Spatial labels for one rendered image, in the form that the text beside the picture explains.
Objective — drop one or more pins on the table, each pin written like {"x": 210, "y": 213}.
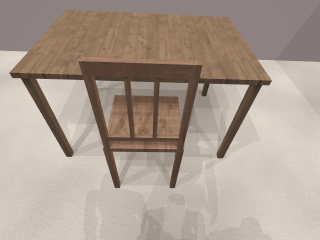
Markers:
{"x": 226, "y": 58}

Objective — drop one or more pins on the chair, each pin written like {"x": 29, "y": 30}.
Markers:
{"x": 140, "y": 123}

